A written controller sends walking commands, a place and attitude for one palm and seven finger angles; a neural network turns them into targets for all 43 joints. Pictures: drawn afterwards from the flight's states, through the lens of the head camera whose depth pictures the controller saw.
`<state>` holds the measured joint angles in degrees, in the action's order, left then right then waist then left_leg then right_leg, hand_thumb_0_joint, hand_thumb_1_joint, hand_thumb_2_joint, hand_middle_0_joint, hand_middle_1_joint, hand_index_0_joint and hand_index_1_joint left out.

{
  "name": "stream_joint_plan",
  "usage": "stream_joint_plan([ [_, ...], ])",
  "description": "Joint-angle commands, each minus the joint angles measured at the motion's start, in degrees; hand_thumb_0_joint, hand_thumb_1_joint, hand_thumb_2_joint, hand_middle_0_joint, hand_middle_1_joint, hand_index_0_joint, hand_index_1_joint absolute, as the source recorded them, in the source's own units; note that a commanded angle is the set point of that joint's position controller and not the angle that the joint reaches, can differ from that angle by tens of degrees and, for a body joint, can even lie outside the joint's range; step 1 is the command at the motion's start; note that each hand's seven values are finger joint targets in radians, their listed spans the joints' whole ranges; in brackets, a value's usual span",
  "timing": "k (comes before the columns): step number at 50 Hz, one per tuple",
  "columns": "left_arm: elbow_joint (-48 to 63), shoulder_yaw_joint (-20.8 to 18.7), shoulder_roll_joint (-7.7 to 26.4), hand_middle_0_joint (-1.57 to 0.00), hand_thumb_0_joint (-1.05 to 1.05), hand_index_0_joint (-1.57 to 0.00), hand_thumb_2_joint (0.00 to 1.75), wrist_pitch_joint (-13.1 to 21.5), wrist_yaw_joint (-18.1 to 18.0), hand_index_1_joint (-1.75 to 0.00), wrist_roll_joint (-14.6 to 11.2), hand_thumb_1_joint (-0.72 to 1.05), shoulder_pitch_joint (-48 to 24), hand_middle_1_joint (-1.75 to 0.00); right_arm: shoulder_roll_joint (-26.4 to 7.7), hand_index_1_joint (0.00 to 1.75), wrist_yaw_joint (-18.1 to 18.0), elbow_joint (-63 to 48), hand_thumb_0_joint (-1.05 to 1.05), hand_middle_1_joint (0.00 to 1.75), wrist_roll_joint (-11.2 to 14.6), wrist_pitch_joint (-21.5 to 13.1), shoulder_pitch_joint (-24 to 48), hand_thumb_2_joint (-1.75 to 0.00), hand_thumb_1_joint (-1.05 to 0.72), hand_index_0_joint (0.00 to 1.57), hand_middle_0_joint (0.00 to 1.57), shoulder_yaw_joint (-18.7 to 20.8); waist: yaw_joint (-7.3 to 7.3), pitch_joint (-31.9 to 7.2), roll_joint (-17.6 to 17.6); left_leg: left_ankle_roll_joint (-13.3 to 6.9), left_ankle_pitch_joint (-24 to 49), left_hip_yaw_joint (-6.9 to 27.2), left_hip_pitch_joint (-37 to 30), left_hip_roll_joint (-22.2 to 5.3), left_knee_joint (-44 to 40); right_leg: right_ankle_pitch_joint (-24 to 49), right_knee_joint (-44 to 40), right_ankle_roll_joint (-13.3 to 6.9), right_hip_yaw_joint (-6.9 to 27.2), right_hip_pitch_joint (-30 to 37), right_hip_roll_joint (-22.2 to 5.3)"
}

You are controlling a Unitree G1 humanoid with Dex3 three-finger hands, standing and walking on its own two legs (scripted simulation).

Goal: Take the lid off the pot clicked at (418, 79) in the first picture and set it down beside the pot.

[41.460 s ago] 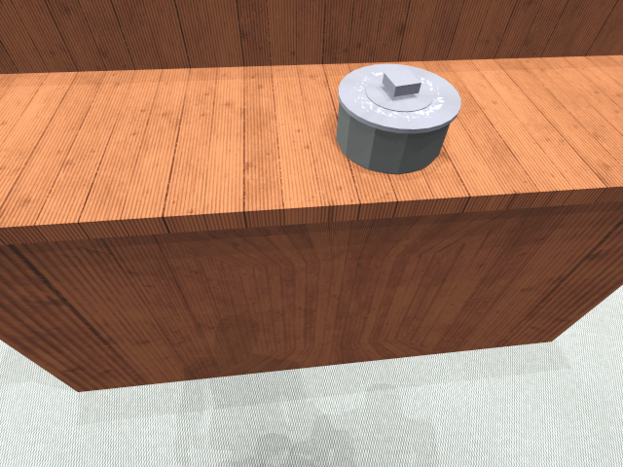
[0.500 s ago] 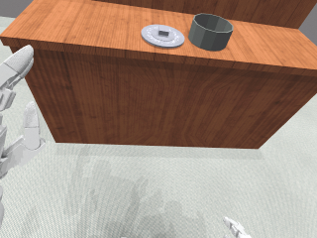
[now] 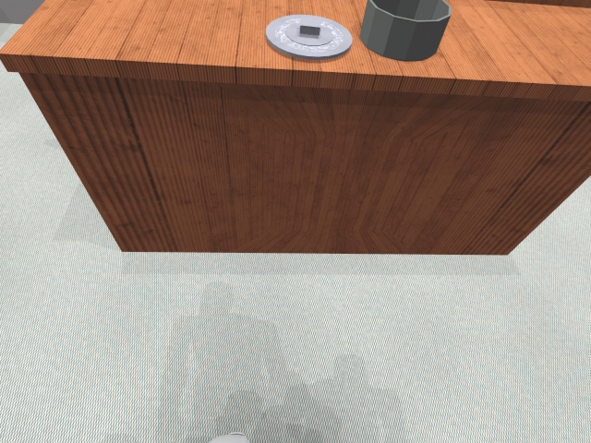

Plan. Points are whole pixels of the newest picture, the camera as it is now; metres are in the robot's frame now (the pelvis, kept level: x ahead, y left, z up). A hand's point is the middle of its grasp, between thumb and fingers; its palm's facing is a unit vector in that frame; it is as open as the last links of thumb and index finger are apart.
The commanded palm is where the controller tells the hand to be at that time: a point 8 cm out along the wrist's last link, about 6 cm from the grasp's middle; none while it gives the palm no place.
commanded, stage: stop stepping back and stand still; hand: left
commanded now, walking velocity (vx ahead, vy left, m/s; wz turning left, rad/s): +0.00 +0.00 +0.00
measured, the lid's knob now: (310, 25) +0.96 +0.00 +0.08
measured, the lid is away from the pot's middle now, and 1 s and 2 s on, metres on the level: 0.23 0.23 0.23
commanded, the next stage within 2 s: let the arm hang, fingers relaxed in 0.78 s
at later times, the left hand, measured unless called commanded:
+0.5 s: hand out of the picture +0.10 +0.16 -0.16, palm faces -0.01 -0.97 -0.23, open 7.2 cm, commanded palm none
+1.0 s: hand out of the picture +0.05 +0.13 -0.16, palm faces +0.01 -0.98 -0.18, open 7.4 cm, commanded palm none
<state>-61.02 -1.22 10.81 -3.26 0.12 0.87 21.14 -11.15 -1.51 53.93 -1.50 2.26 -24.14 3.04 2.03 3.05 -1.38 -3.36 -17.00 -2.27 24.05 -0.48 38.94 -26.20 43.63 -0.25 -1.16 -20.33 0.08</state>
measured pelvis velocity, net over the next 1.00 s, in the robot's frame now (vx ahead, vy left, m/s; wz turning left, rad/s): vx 0.07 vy -0.03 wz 0.00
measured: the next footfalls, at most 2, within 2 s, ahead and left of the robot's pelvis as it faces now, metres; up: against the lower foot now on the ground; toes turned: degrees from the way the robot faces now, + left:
right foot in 0.16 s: +0.05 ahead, -0.14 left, +0.00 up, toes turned +1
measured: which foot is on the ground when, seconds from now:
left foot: down 0.00-1.00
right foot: up 0.00-0.14, down 0.16-1.00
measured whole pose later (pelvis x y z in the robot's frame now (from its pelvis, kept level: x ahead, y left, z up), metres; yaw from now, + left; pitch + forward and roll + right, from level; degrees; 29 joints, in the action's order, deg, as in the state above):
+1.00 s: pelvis +0.07 -0.03 +0.02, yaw +0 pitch -1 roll +0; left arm -67.7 0.2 6.2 -0.3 -2.6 0.2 15.5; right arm -6.9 -2.6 64.5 -0.1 0.2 -17.3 1.2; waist 1.7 2.7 1.1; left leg -0.8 -16.5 -2.1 8.7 -0.1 26.3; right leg -18.5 24.1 -0.4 0.8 -4.5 0.7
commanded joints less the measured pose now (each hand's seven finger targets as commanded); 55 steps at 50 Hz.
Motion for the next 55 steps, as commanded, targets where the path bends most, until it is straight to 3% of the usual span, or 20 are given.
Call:
stream_joint_plan([
  [1,2.12,0.23,2.23,-0.2,0.0,-0.2,0.9,2.67,-0.06,-0.3,-0.25,0.9,-4.17,-0.3,-6.66,0.3,-1.44,-1.61,0.0,0.3,0.14,-2.97,-0.5,-0.9,-0.9,0.2,0.2,0.94,0.09,-4.55,10.95,-4.82,-9.75,21.7,-8.47,-13.76,-26.26,1.11,2.25,0.82,3.19,-4.16,-1.92],
  [3,0.73,0.96,1.1,-0.2,0.0,-0.2,0.9,3.11,-0.13,-0.3,-0.62,0.9,-4.65,-0.3,-5.38,0.3,-1.56,0.33,0.0,0.3,0.4,-3.22,-0.64,-0.9,-0.9,0.2,0.2,0.44,-0.13,-5.32,5.29,-4.63,1.49,16.4,-10.81,-12.48,-23.08,2.52,-7.05,1.22,2.15,-0.1,-1.8],
  [4,-0.21,1.22,0.58,-0.2,0.0,-0.2,0.9,3.35,-0.31,-0.3,-0.76,0.9,-3.8,-0.3,-5.12,0.3,-1.58,1.05,0.0,0.3,0.61,-3.21,-0.86,-0.9,-0.9,0.2,0.2,0.28,-0.62,-5.89,2.53,-3.69,6.21,13.68,-11.65,-11.0,-20.71,6.91,-14.29,1.36,1.58,3.58,-1.27],
  [6,-2.21,1.16,1.99,-0.2,0.0,-0.2,0.9,3.96,-1.34,-0.3,-0.86,0.9,-2.52,-0.3,-2.86,0.3,-1.3,2.96,0.0,0.3,1.42,-3.31,-1.18,-0.9,-0.9,0.2,0.2,-0.36,-0.9,-4.74,-3.21,-0.6,9.83,7.57,-7.6,-6.2,-15.77,17.29,-21.39,0.23,6.3,11.08,-3.24],
  [7,-2.47,1.17,2.78,-0.2,0.0,-0.2,0.9,4.25,-1.84,-0.3,-1.04,0.9,-2.54,-0.3,-2.03,0.3,-0.97,3.55,0.0,0.3,1.66,-3.39,-1.31,-0.9,-0.9,0.2,0.2,-0.49,-0.43,-3.81,-2.28,0.33,10.66,6.11,-7.5,-4.79,-15.35,20.23,-21.56,-0.66,7.49,11.17,-4.88],
  [9,-2.74,1.05,4.0,-0.2,0.0,-0.2,0.9,3.85,-2.24,-0.3,-0.87,0.9,-3.4,-0.3,-0.71,0.3,-0.42,4.4,0.0,0.3,1.48,-3.3,-0.81,-0.9,-0.9,0.2,0.2,-0.63,-0.41,-1.32,4.47,0.38,6.02,6.52,-9.14,-4.12,-17.22,17.25,-20.5,-0.89,6.27,7.74,-5.98],
  [11,-3.76,1.03,2.53,-0.2,0.0,-0.2,0.9,3.98,-2.53,-0.3,-0.73,0.9,-3.99,-0.3,-0.93,0.3,-0.58,5.44,0.0,0.3,1.16,-2.62,0.54,-0.9,-0.9,0.2,0.2,-0.21,-0.43,0.03,-3.39,0.38,7.06,6.14,-10.01,-4.62,-16.12,17.94,-20.89,-0.69,6.14,7.33,-4.2],
  [12,-3.96,1.12,2.56,-0.2,0.0,-0.2,0.9,4.08,-2.63,-0.3,-0.75,0.9,-4.02,-0.3,-0.92,0.3,-0.57,6.16,0.0,0.3,1.34,-2.6,0.46,-0.9,-0.9,0.2,0.2,-0.13,-0.3,0.06,-4.78,0.44,9.16,5.85,-10.72,-4.41,-15.54,19.76,-21.13,-0.95,6.09,7.53,-4.33],
  [17,-4.04,0.57,2.29,-0.2,0.0,-0.2,0.9,4.06,-3.09,-0.3,-0.8,0.9,-4.92,-0.3,0.12,0.3,-0.66,8.53,0.0,0.3,1.19,-2.7,0.68,-0.9,-0.9,0.2,0.2,-0.15,-0.45,-0.29,0.0,0.51,14.42,4.81,-12.71,-4.5,-15.13,24.04,-20.58,-1.05,5.97,9.58,-4.73],
  [29,-4.21,0.18,2.71,-0.2,0.0,-0.2,0.9,3.99,-3.01,-0.3,-0.94,0.9,-5.95,-0.3,-0.65,0.3,-1.18,9.48,0.0,0.3,1.11,-2.48,1.42,-0.9,-0.9,0.2,0.2,-0.38,-0.22,-0.56,2.37,0.69,19.07,4.12,-15.99,-5.1,-14.84,28.15,-21.44,-1.17,5.24,11.68,-4.86],
  [41,-5.32,0.38,1.92,-0.2,0.0,-0.2,0.9,3.98,-3.03,-0.3,-0.96,0.9,-3.85,-0.3,-1.07,0.3,-1.44,9.77,0.0,0.3,1.25,-2.34,1.39,-0.9,-0.9,0.2,0.2,-0.7,-0.08,-0.39,0.87,0.49,18.81,4.27,-17.97,-5.33,-15.26,26.94,-22.72,-1.05,4.98,11.99,-4.55],
  [55,-5.53,0.24,1.0,-0.2,0.0,-0.2,0.9,3.98,-3.22,-0.3,-0.93,0.9,-2.24,-0.3,-0.29,0.3,-1.57,10.25,0.0,0.3,1.25,-2.35,0.71,-0.9,-0.9,0.2,0.2,-0.86,-0.17,1.42,1.74,0.45,18.22,4.16,-17.46,-5.43,-15.83,25.85,-22.89,-1.04,4.91,11.42,-4.28],
])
